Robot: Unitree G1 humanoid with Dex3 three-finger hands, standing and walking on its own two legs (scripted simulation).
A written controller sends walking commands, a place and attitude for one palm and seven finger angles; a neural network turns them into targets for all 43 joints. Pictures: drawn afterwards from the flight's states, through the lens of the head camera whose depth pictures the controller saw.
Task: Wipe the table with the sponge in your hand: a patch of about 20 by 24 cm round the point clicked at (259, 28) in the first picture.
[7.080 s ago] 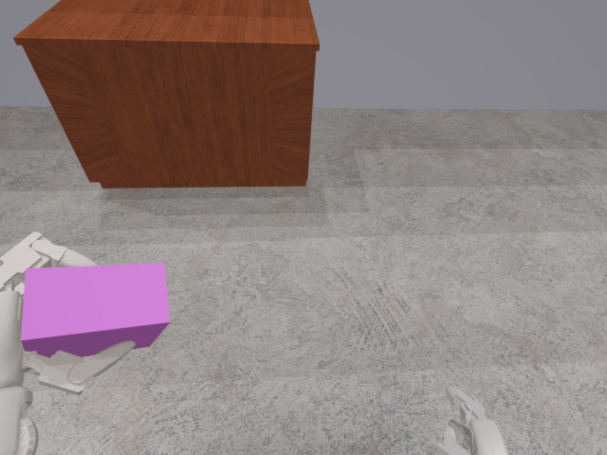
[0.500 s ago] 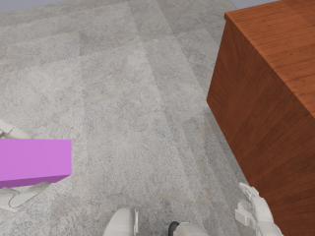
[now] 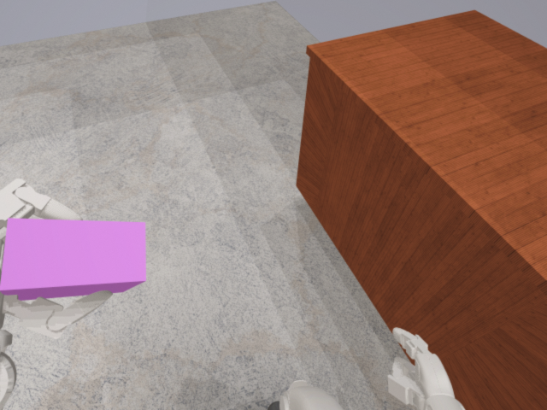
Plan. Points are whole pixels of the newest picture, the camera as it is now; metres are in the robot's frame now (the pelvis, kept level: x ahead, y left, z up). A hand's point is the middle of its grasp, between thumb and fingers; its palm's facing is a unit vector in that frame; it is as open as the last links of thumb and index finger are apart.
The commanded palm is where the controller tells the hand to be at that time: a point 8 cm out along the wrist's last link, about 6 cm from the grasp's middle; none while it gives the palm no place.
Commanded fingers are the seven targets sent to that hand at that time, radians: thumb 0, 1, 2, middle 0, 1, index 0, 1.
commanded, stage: turn to face it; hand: left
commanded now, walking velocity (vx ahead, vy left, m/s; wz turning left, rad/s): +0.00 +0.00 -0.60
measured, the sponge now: (95, 261) +0.23 +0.22 +0.15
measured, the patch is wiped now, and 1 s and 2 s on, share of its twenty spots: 0.00 0.00 0.00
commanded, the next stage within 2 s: none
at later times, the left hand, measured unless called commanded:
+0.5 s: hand (254, 247) +0.24 +0.05 +0.19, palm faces -0.01 -0.78 -0.62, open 10.4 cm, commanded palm +0.20 +0.13 +0.19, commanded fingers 0.00 0.10 1.30 -1.20 -1.60 -1.20 -1.60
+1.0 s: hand (400, 308) +0.21 -0.09 +0.17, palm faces -0.20 -0.83 -0.52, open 10.5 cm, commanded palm +0.17 +0.01 +0.19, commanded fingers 0.00 0.10 1.30 -1.20 -1.60 -1.20 -1.60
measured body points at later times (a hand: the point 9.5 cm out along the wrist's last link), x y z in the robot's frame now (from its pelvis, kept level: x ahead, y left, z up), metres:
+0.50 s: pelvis -0.04 -0.08 +0.00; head +0.03 -0.12 +0.44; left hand +0.24 +0.09 +0.23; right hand +0.03 -0.39 -0.09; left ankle +0.00 +0.06 -0.70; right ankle +0.00 -0.16 -0.73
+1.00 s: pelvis -0.12 -0.12 -0.01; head -0.08 -0.19 +0.43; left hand +0.21 -0.04 +0.20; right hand -0.09 -0.39 -0.13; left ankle -0.06 +0.03 -0.67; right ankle -0.13 -0.21 -0.73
